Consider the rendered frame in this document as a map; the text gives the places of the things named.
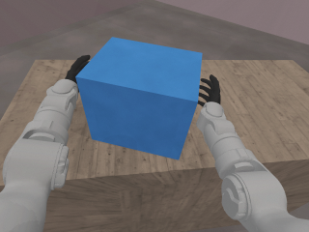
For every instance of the left robot upper arm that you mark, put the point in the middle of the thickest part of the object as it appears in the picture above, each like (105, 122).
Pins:
(36, 168)

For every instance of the robot right forearm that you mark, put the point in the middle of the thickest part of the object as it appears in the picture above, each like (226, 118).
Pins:
(228, 151)

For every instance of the carton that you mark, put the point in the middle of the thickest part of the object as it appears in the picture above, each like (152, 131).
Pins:
(141, 96)

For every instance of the pedestal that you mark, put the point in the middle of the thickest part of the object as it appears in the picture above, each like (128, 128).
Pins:
(111, 188)

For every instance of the right robot upper arm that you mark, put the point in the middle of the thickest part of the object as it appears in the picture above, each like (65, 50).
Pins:
(257, 200)

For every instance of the robot left hand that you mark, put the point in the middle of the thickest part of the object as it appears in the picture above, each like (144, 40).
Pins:
(76, 68)

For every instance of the robot left forearm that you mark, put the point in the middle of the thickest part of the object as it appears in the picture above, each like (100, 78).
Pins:
(52, 119)

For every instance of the robot right hand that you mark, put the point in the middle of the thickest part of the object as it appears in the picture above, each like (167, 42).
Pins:
(214, 91)

